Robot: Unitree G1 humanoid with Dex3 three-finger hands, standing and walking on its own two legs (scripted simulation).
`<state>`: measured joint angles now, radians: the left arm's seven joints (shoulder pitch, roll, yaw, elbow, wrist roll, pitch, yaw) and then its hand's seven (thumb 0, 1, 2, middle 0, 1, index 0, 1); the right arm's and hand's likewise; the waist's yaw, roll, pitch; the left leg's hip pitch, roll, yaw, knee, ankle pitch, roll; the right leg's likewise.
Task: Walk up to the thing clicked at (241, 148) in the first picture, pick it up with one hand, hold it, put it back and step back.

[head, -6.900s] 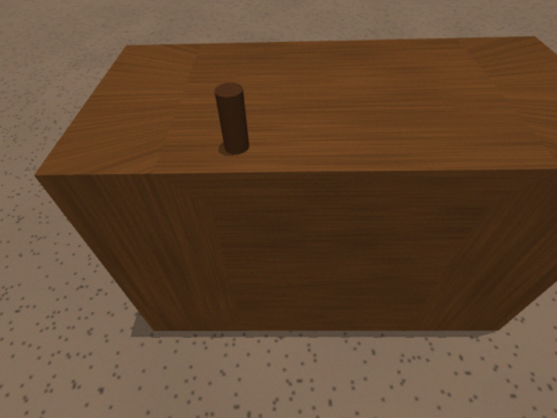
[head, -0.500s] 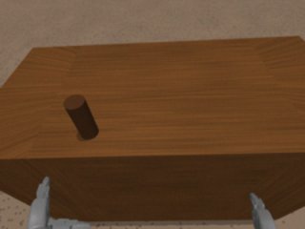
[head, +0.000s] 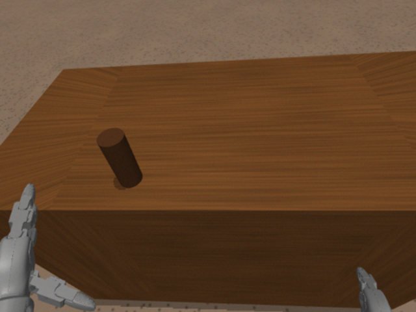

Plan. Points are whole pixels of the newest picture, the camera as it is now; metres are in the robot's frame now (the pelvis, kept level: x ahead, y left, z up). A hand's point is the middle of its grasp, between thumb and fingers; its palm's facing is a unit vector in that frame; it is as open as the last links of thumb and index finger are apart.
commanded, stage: rise first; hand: left
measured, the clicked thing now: (121, 159) +0.39 +0.22 +0.09
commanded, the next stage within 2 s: go down in 0.92 s
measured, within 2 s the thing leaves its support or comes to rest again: neither
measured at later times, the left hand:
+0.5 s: hand (33, 243) +0.18 +0.26 +0.16, palm faces +0.39 -0.80 -0.46, open 17.6 cm
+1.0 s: hand (10, 228) +0.18 +0.27 +0.20, palm faces +0.45 -0.76 -0.46, open 17.7 cm
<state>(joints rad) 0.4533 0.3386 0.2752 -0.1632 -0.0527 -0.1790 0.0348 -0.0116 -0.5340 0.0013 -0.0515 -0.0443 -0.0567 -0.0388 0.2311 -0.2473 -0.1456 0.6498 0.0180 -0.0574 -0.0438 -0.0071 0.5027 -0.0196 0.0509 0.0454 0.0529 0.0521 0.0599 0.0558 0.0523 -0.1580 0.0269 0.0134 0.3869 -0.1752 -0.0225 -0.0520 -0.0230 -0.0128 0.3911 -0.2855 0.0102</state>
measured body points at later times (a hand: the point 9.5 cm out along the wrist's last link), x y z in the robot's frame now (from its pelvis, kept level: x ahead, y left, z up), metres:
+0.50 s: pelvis -0.01 +0.00 +0.00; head -0.02 -0.02 +0.45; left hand +0.15 +0.30 +0.19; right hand +0.15 -0.26 -0.09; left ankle +0.02 +0.14 -0.74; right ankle -0.04 -0.12 -0.74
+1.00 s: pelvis -0.01 +0.00 +0.00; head -0.02 -0.02 +0.45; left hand +0.15 +0.31 +0.22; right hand +0.16 -0.26 -0.09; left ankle +0.02 +0.14 -0.74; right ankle -0.04 -0.12 -0.74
